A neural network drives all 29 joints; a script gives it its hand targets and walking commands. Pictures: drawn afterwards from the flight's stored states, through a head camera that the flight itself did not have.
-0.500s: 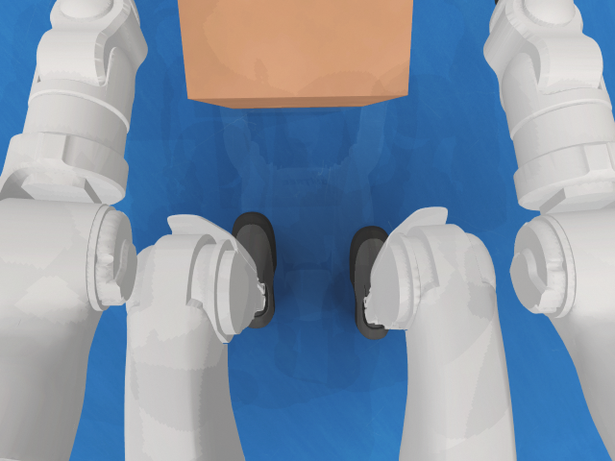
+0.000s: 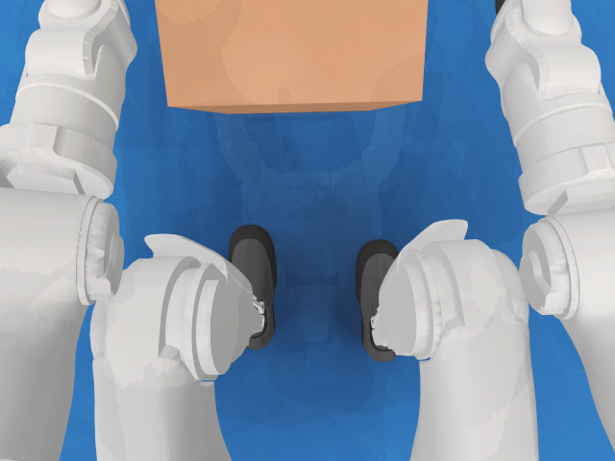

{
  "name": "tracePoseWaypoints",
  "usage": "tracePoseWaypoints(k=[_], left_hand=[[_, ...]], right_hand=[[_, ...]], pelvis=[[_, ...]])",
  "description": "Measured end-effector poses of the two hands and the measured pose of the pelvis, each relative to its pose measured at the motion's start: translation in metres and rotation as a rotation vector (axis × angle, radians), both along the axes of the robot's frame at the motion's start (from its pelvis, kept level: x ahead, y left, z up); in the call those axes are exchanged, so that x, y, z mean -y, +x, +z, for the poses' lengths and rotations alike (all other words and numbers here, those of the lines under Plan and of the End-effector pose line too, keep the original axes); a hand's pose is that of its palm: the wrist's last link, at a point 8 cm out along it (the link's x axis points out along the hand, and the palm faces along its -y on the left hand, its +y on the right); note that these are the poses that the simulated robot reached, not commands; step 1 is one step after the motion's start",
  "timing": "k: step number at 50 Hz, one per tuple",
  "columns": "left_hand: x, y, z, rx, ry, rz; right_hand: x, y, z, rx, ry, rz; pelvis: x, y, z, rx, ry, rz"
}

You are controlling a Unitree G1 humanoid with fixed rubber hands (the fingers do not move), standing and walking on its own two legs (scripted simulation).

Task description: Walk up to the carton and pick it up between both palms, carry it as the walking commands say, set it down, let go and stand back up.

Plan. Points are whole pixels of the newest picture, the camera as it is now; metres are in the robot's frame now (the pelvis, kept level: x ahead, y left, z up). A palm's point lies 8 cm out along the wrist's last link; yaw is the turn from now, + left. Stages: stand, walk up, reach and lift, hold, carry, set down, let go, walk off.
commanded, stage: reach and lift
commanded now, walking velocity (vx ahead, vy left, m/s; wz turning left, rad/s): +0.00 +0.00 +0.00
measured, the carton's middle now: (294, 2) +0.54 +0.03 -0.23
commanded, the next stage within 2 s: none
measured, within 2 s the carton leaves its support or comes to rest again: leaves its support in 1.34 s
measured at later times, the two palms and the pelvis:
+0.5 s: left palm out of the picture +0.55 +0.18 -0.17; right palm out of the picture +0.55 -0.13 -0.17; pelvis -0.01 +0.00 +0.01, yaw +0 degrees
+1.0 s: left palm out of the picture +0.55 +0.18 -0.17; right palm out of the picture +0.55 -0.12 -0.17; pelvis +0.00 +0.01 +0.00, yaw +1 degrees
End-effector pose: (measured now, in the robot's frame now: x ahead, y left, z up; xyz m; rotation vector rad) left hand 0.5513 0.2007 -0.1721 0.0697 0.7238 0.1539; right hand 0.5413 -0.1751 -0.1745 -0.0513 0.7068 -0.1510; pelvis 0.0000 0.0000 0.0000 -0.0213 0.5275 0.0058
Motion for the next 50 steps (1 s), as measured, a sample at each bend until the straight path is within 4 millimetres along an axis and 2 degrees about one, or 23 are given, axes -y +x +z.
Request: tracePoseWaypoints(k=[7, 17, 20, 30, 41, 50], left_hand=[[0.003, -0.005, 0.002, -0.006, -0.006, -0.002], [0.024, -0.002, 0.001, 0.004, -0.034, -0.033], [0.024, -0.001, 0.001, 0.006, -0.023, -0.029], [0.025, -0.002, 0.0, 0.013, -0.017, -0.019], [0.025, -0.001, 0.0, 0.011, -0.02, -0.024], [0.025, 0.002, 0.002, -0.023, -0.015, -0.036]], right_hand=[[-0.008, -0.002, 0.005, -0.008, 0.005, 0.015], [-0.021, 0.0, 0.006, -0.014, 0.005, 0.026], [-0.026, 0.001, 0.005, -0.015, 0.011, 0.028], [-0.057, 0.01, 0.006, -0.002, 0.032, 0.077], [-0.059, 0.009, 0.007, -0.005, 0.023, 0.047], [-0.058, 0.011, 0.006, -0.02, 0.076, 0.035]], pelvis=[[0.001, -0.001, 0.005, 0.004, 0.001, 0.0], [0.0, -0.006, 0.006, -0.007, -0.006, 0.004], [0.0, -0.007, 0.006, -0.01, -0.007, 0.003], [-0.002, -0.006, 0.008, -0.02, -0.005, 0.011], [-0.006, -0.005, 0.009, -0.016, -0.021, 0.025], [-0.008, -0.004, -0.004, 0.016, -0.022, 0.035]])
